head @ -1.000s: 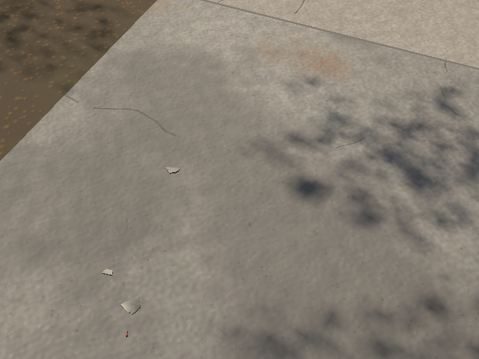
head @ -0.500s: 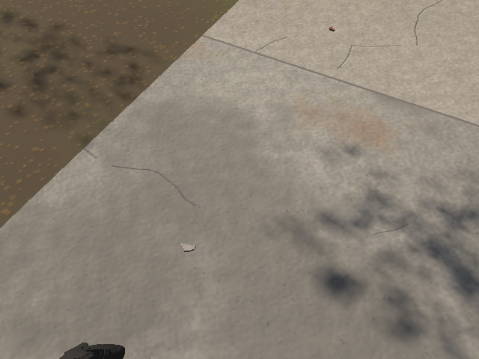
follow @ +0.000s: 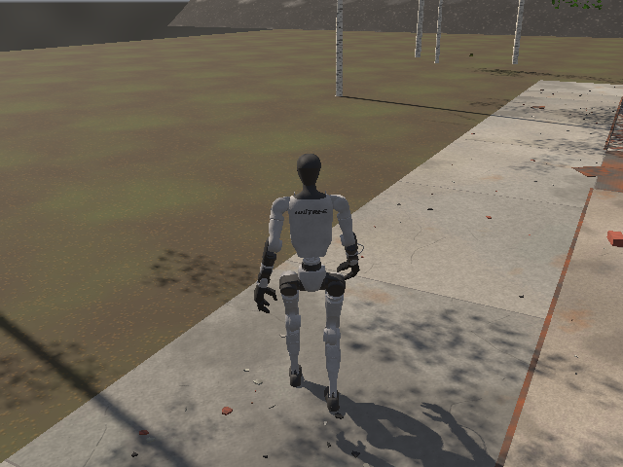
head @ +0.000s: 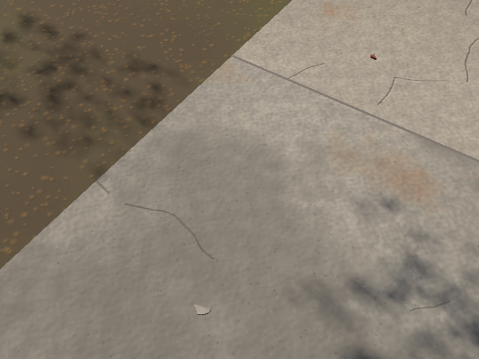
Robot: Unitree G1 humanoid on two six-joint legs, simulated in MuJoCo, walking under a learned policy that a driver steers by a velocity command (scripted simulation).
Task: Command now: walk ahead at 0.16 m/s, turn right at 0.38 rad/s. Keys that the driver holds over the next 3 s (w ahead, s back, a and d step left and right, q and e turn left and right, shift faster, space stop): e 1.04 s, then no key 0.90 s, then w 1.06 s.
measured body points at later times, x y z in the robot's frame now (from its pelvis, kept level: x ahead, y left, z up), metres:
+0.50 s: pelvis +0.01 -0.02 +0.01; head +0.02 -0.05 +0.46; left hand +0.19 +0.22 -0.09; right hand +0.03 -0.31 -0.13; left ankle +0.09 +0.10 -0.69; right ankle -0.01 -0.10 -0.73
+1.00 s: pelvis +0.01 +0.01 +0.02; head +0.06 +0.02 +0.46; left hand +0.27 +0.18 -0.11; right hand -0.02 -0.29 -0.08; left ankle +0.07 +0.09 -0.73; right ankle -0.05 -0.08 -0.67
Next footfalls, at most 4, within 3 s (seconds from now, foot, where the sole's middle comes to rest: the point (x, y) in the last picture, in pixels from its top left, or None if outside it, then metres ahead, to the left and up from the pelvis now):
0.42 right None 0.03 -0.11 -0.76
0.90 left None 0.10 0.07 -0.76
1.30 right None -0.05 -0.09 -0.76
1.60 left None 0.09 0.08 -0.76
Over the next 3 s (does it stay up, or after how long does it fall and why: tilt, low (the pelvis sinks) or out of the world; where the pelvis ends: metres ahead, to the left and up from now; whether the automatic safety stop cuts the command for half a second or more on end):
stays up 0.31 -0.26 0.02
